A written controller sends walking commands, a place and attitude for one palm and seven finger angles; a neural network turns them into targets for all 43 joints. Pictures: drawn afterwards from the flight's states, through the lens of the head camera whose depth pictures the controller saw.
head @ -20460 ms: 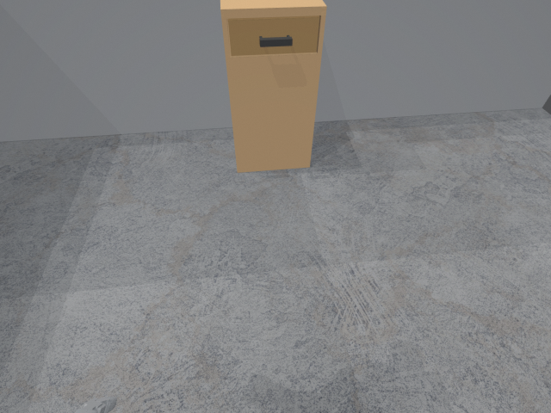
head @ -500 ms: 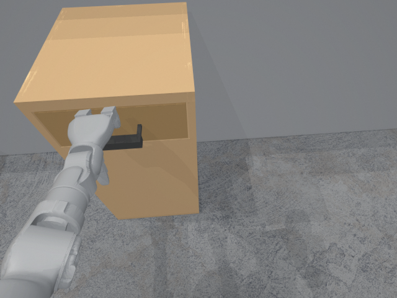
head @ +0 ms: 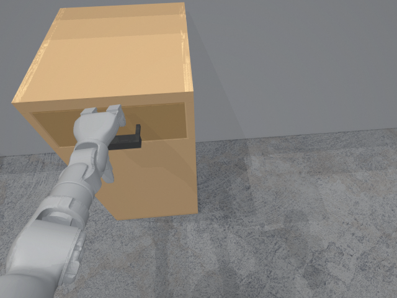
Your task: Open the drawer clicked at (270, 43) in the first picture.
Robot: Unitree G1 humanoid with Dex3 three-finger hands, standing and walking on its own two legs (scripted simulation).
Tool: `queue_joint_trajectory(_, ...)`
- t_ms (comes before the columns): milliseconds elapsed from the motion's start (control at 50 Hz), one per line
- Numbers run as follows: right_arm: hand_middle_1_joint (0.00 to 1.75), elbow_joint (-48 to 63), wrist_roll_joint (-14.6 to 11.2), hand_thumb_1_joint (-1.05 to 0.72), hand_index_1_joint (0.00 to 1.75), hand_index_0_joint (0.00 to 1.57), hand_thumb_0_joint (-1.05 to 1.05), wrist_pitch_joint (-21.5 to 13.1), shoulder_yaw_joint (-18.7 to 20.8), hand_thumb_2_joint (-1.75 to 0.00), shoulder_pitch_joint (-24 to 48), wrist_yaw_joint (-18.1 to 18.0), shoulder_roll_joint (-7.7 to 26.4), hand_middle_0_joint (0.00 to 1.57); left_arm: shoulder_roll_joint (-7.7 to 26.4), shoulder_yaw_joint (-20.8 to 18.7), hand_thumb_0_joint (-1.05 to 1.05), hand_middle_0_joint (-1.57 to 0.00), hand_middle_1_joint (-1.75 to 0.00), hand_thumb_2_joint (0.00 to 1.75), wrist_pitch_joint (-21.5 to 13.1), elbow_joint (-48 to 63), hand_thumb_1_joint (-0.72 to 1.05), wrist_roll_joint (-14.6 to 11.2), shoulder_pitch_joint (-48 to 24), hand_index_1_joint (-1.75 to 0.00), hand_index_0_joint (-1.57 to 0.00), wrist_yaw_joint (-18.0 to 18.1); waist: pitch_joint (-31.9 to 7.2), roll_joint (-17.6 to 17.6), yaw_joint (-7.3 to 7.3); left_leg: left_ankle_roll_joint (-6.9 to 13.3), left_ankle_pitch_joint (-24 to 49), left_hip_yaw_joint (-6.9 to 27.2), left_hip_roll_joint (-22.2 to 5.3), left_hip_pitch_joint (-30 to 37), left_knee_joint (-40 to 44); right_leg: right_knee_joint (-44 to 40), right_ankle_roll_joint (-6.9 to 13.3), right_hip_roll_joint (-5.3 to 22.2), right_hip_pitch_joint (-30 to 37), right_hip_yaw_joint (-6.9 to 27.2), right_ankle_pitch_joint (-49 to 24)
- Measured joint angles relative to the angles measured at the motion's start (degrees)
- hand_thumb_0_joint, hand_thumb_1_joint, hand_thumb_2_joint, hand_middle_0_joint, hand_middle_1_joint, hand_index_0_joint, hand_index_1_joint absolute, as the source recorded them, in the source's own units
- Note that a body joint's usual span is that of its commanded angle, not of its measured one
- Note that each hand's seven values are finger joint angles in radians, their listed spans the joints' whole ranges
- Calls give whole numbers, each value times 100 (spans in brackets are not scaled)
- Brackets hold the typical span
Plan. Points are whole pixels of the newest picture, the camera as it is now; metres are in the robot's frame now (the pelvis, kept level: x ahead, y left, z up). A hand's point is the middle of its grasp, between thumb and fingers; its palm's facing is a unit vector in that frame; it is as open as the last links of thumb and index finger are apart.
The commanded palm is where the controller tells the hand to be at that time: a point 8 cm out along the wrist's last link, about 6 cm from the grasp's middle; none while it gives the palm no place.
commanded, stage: move the hooked fingers above the handle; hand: left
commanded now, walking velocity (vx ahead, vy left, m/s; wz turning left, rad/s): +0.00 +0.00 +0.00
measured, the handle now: (115, 136) +0.51 +0.20 -0.03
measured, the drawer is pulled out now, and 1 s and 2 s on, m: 0.00 0.00 0.00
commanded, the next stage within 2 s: none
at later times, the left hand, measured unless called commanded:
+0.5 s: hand (120, 139) +0.46 +0.17 +0.03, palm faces -0.08 -0.09 -0.99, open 13.8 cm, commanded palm +0.44 +0.20 +0.09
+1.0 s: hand (124, 130) +0.47 +0.16 +0.04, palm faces +0.06 -0.08 -0.99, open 13.8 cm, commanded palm +0.44 +0.20 +0.09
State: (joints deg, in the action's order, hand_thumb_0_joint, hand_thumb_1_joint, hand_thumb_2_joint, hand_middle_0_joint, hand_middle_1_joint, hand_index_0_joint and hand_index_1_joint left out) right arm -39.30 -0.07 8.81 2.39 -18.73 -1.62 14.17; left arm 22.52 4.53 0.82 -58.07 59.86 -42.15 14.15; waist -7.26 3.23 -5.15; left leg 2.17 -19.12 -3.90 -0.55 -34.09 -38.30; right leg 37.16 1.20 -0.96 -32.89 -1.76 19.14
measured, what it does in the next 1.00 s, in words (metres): stands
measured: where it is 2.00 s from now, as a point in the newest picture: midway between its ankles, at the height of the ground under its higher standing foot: outside the picture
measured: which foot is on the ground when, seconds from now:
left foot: down 0.00-1.00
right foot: down 0.00-1.00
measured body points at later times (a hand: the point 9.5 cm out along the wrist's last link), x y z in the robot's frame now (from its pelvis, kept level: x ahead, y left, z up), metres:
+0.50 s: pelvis +0.00 +0.00 +0.00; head +0.07 -0.01 +0.44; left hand +0.46 +0.17 +0.08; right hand +0.04 -0.27 -0.14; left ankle -0.01 +0.10 -0.72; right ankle -0.02 -0.11 -0.72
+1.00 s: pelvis +0.00 +0.00 -0.01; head +0.08 -0.01 +0.44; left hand +0.46 +0.16 +0.10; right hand +0.06 -0.28 -0.14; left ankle -0.01 +0.10 -0.72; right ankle -0.02 -0.11 -0.72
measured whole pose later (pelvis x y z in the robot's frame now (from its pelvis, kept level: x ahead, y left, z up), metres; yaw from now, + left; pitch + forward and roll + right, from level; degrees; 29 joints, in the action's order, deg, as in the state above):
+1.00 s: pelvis +0.00 +0.00 -0.01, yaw +1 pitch +16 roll +0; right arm -40.2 1.0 6.7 2.8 -15.3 -2.1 14.9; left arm 20.1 5.9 -4.2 -53.0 62.2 -44.1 21.5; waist -6.8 2.8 -5.5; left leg 2.0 -20.1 -2.9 0.0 -36.7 -40.9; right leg 40.1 1.5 -0.4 -35.3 -2.7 20.7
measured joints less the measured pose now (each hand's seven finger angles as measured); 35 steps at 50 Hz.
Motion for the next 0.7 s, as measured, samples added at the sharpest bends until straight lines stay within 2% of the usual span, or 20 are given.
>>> queue_joint_trajectory(80, 30, 49, 38, -91, 30, 20, 1, -52, 50, -90, -59, -56, -12, 20, 69, -99, 0, -32, -120, 30, -484, 410, -49, 109, 305, -121, -32, 51, 56, -42, 24, -10, -16, 22, -2, -32, -54, 47, 14, -1, -21, -22, 22)
queue_joint_trajectory(160, 30, -38, 78, -91, 30, 20, 1, -103, 117, -90, -22, -52, 20, 20, 144, -160, 0, -32, -120, 30, -671, 591, -49, 258, 325, -121, -33, 456, 68, -34, 60, -13, -53, 68, 10, -180, -189, 172, 19, 16, -145, -69, 71)
queue_joint_trajectory(200, 30, -103, 82, -91, 30, 20, 1, -115, 131, -90, 29, -23, 39, 20, 178, -159, 0, -32, -120, 30, -539, 504, -49, 269, 203, -120, -33, 647, 61, -21, 65, -14, -60, 92, 20, -256, -242, 224, 20, 28, -210, -94, 89)
queue_joint_trajectory(260, 30, -187, 64, -91, 30, 20, 1, -136, 155, -90, 92, 45, 60, 20, 168, -21, 0, -32, -120, 30, -142, 208, -49, 180, -76, -120, -32, 741, 56, 16, 76, -14, -48, 128, 34, -312, -261, 231, 19, 41, -247, -129, 86)
queue_joint_trajectory(340, 30, -217, 29, -91, 30, 20, 1, -126, 146, -90, 114, 95, 61, 20, 38, 231, 0, -31, -120, 30, 248, -94, -49, -28, -315, -120, -32, 447, 41, 45, 77, -9, -5, 134, 41, -244, -164, 125, 10, 43, -173, -133, 39)
queue_joint_trajectory(380, 30, -195, 30, -91, 30, 20, 1, -116, 129, -90, 92, 79, 49, 20, -52, 306, 0, -31, -120, 30, 223, -87, -49, -107, -311, -120, -32, 237, 21, 41, 59, -6, 7, 126, 42, -175, -108, 71, 6, 41, -109, -123, 24)
queue_joint_trajectory(440, 30, -132, 43, -91, 30, 20, 1, -109, 99, -90, 55, 38, 32, 20, -177, 281, 0, -32, -120, 30, -49, 67, -49, -97, -190, -120, -32, 56, -4, 22, 14, -6, -6, 97, 34, -85, -69, 41, 5, 31, -35, -92, 29)
queue_joint_trajectory(500, 30, -64, 58, -91, 30, 20, 1, -98, 44, -90, 62, -13, 21, 20, -206, 45, 0, -32, -120, 30, -367, 203, -49, 61, -62, -120, -32, 146, -11, -11, -46, -8, -41, 41, 13, -68, -91, 89, 10, 12, -55, -35, 54)
queue_joint_trajectory(540, 30, -18, 68, -91, 30, 20, 1, -90, 25, -90, 74, -29, 10, 20, -153, -126, 0, -32, -120, 30, -431, 298, -49, 172, 12, -120, -32, 327, -9, -33, -66, -12, -59, -4, -4, -104, -118, 143, 17, -3, -122, 10, 68)
queue_joint_trajectory(580, 30, 9, 81, -91, 30, 20, 1, -74, 19, -90, 89, -29, 5, 20, -58, -275, 0, -32, -120, 30, -372, 370, -49, 277, 75, -120, -32, 532, -5, -34, -59, -17, -68, -43, -20, -154, -142, 187, 22, -17, -196, 49, 72)
queue_joint_trajectory(640, 30, -2, 66, -91, 30, 20, 1, -63, 44, -90, 97, -1, 14, 20, 96, -310, 0, -32, -120, 30, -61, 301, -49, 318, 97, -120, -32, 733, 14, 10, 6, -22, -64, -57, -28, -206, -150, 202, 24, -24, -256, 63, 66)
queue_joint_trajectory(700, 30, -61, 22, -91, 30, 20, 1, -53, 81, -90, 82, 23, 21, 20, 187, -229, 0, -31, -120, 30, 253, 157, -49, 170, 126, -120, -32, 605, 33, 59, 96, -23, -31, -30, -18, -165, -84, 126, 20, -17, -198, 39, 40)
